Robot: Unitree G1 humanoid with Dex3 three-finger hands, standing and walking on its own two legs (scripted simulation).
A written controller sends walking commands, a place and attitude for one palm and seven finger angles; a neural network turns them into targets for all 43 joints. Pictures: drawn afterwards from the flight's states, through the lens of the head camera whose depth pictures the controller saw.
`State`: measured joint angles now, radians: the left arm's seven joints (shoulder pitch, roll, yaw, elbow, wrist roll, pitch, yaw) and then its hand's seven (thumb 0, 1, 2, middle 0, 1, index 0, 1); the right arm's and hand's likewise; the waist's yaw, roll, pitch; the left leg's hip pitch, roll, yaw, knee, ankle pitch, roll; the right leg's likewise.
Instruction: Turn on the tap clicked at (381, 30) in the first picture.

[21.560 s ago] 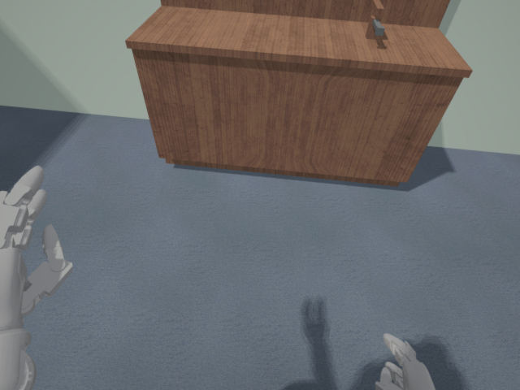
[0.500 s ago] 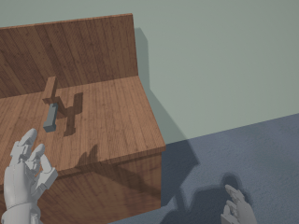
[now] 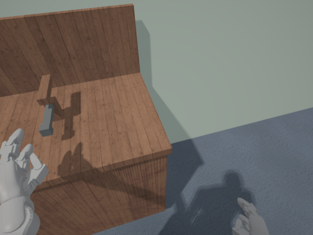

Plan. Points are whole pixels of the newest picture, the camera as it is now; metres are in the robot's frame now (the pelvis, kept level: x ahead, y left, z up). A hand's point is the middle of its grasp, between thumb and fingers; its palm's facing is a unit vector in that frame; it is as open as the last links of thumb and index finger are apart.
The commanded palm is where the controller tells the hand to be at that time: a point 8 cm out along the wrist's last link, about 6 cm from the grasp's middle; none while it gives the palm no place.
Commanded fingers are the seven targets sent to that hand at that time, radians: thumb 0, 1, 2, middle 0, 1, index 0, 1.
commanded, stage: reach beside the lever's end, fingers flat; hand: left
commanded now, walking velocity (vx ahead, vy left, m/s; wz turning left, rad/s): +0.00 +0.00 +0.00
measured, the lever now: (46, 130) +0.38 +0.38 +0.05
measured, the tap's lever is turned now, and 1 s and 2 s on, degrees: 0 0 0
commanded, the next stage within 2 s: push the lever round in 1.78 s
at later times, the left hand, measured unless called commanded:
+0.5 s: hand (35, 158) +0.26 +0.33 +0.09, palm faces +0.59 -0.80 -0.09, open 7.6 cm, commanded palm +0.22 +0.36 +0.09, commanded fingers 0.00 0.90 0.90 -0.17 -0.22 -0.17 -0.22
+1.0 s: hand (35, 144) +0.31 +0.37 +0.06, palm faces +0.60 -0.79 -0.10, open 7.8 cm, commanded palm +0.26 +0.40 +0.06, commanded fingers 0.00 0.90 0.90 -0.15 -0.15 -0.15 -0.15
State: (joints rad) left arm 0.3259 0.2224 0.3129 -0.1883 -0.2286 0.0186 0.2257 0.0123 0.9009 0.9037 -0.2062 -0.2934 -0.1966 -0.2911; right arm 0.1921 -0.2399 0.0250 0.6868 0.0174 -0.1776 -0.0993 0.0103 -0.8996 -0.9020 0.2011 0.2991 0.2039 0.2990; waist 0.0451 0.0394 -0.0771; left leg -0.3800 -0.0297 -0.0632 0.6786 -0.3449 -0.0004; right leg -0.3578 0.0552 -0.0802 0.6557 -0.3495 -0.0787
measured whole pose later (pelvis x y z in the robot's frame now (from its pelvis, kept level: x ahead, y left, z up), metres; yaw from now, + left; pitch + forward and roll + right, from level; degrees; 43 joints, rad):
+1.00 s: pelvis +0.00 +0.03 -0.01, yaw -1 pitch +9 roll -2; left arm -0.10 0.36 0.51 0.43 -0.19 -0.21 0.11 0.01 0.90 0.90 -0.17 -0.17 -0.16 -0.17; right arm 0.24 -0.26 0.01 0.71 0.01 -0.12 -0.09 0.01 -0.90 -0.90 0.20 0.30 0.21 0.30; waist 0.00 0.02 -0.08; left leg -0.56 -0.04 -0.04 0.79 -0.38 0.04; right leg -0.53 0.05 -0.07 0.73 -0.37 -0.04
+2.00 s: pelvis +0.00 +0.04 -0.02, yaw -2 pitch +13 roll -3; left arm -0.20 0.41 0.59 0.60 -0.17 -0.31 0.06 0.01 0.90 0.90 -0.16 -0.15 -0.15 -0.15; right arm 0.27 -0.26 0.00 0.68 0.00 -0.05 -0.06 0.01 -0.90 -0.90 0.20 0.30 0.21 0.30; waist -0.02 0.02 -0.11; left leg -0.68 -0.03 -0.04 0.89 -0.42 0.04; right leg -0.64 0.05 -0.07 0.80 -0.38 -0.04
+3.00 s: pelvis +0.00 +0.02 -0.02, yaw -1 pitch +12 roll -2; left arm -0.26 0.31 0.49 0.59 -0.12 -0.28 0.26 0.00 0.92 0.92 -0.16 -0.15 -0.15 -0.15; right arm 0.25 -0.25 0.00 0.70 0.00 -0.02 -0.06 0.01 -0.90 -0.90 0.20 0.30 0.20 0.30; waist -0.03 0.03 -0.12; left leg -0.67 -0.02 -0.06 0.88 -0.42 0.02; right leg -0.63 0.06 -0.08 0.81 -0.40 -0.06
